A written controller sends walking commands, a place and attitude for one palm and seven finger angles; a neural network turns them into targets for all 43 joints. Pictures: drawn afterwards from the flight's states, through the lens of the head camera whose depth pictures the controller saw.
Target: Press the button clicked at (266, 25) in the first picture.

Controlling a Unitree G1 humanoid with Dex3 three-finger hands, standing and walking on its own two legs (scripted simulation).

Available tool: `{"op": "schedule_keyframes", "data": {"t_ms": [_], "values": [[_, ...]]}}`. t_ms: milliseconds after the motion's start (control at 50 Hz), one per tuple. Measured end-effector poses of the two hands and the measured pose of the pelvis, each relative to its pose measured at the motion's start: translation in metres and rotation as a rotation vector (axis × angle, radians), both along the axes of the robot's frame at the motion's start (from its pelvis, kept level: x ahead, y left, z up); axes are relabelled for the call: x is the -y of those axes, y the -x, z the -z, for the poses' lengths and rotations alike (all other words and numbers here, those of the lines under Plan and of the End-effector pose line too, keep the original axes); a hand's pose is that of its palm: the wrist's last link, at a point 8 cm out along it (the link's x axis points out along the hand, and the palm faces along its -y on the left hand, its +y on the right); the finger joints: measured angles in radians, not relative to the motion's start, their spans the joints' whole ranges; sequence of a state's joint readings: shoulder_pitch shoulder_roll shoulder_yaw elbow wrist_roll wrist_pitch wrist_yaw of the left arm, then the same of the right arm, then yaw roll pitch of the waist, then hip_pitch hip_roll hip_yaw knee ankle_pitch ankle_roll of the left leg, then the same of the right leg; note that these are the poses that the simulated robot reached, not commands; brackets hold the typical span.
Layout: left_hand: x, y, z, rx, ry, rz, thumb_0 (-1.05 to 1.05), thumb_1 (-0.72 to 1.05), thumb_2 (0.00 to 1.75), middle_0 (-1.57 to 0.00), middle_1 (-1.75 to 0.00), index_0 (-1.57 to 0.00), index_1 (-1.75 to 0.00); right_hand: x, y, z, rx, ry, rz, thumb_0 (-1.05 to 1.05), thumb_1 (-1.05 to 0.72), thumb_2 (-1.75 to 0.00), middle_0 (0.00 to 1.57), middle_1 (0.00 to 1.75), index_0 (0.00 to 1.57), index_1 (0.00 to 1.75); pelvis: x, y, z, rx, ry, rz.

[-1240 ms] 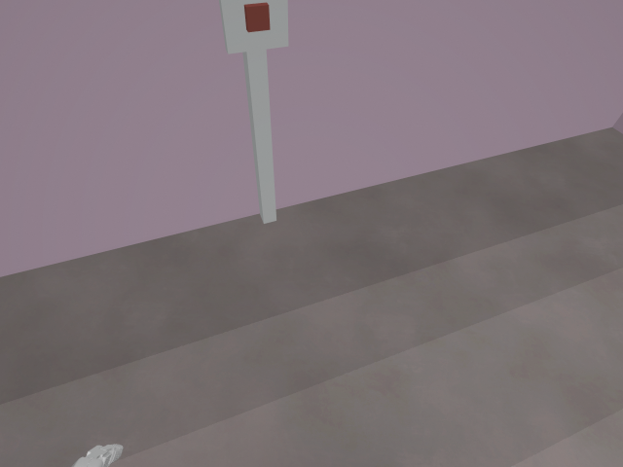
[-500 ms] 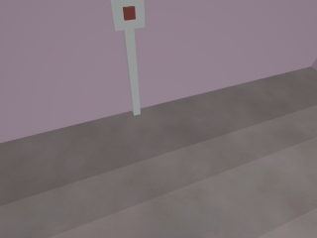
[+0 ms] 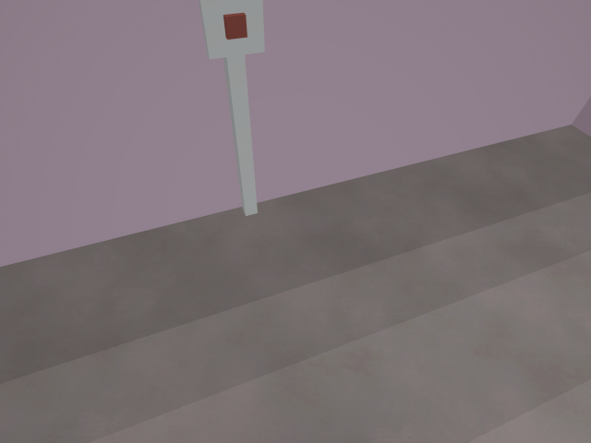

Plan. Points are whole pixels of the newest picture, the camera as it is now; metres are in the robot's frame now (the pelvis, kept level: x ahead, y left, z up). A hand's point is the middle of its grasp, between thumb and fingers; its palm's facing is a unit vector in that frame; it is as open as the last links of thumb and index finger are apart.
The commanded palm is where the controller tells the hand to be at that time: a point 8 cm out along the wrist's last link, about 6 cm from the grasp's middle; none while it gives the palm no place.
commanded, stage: look at it before walking up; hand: left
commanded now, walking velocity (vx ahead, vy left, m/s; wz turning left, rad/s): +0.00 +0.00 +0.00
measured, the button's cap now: (235, 25) +1.18 +0.25 +0.08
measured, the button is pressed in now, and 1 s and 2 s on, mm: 0 0 0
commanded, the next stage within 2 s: walk to a spot facing it in 0.30 s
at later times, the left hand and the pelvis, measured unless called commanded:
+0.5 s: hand out of the picture +0.07 +0.25 -0.16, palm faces -0.02 -0.95 -0.32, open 7.4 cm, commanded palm none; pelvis +0.00 +0.00 +0.00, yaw -1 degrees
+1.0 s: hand out of the picture +0.08 +0.15 -0.17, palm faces -0.16 -0.98 -0.16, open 7.4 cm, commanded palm none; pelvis +0.11 -0.02 +0.00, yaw -14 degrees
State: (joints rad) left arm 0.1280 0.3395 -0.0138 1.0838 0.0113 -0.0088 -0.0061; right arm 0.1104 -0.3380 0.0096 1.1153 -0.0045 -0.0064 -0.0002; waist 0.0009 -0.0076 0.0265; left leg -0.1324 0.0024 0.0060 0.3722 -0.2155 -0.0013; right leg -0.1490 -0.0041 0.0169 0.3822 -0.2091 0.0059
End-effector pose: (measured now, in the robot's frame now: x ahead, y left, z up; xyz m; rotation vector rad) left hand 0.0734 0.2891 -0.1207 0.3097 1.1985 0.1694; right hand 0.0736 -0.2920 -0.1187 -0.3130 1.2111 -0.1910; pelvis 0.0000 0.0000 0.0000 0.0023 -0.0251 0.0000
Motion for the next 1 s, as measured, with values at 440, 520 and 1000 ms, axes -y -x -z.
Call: {"op": "schedule_keyframes", "data": {"t_ms": [440,520,1000], "values": [[-0.005,0.008,-0.001,-0.006,-0.007,-0.014,0.0,0.91,0.9,-0.2,-0.3,-0.2,-0.3,-0.002,-0.003,-0.002,0.013,0.002,-0.005,0.01,-0.9,-0.9,0.2,0.3,0.2,0.3,-0.001,0.001,-0.001,0.009,0.001,0.0],[0.001,0.013,0.005,-0.027,0.006,-0.016,0.0,0.91,0.9,-0.2,-0.3,-0.2,-0.3,-0.009,0.002,0.003,0.013,-0.012,0.01,0.0,-0.9,-0.9,0.2,0.3,0.2,0.3,-0.002,-0.001,0.002,0.007,0.002,0.025],[0.092,-0.013,0.018,-0.284,0.143,0.054,0.0,0.91,0.9,-0.2,-0.3,-0.2,-0.3,-0.018,-0.053,0.017,0.053,-0.147,0.255,0.01,-0.9,-0.9,0.2,0.3,0.2,0.3,0.025,-0.107,0.002,-0.038,-0.002,0.248]]}}
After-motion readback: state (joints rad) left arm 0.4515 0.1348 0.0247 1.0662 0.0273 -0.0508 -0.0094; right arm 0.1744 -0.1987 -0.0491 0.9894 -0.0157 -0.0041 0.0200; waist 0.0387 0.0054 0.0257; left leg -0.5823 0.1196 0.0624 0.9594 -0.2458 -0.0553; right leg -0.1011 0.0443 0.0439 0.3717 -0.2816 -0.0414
